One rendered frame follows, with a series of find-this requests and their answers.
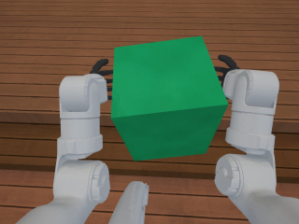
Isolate robot left forearm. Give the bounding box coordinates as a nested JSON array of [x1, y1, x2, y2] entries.
[[53, 74, 108, 196]]

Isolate right robot hand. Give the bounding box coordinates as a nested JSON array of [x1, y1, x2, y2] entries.
[[214, 54, 240, 99]]

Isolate robot right upper arm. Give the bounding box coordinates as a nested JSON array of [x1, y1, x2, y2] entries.
[[214, 153, 299, 224]]

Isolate carton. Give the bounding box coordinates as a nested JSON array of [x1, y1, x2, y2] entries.
[[110, 35, 228, 161]]

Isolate robot left upper arm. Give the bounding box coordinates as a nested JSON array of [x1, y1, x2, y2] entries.
[[16, 160, 110, 224]]

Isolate robot right forearm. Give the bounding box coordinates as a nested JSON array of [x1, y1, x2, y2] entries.
[[222, 69, 279, 183]]

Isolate left robot hand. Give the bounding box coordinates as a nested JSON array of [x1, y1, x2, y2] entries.
[[90, 59, 113, 100]]

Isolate robot left thigh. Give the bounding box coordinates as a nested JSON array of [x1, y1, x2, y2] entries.
[[108, 181, 150, 224]]

